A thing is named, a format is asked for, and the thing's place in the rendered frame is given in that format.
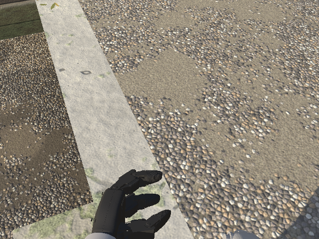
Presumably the left robot hand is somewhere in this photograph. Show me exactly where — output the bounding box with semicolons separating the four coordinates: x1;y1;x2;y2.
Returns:
91;169;171;239

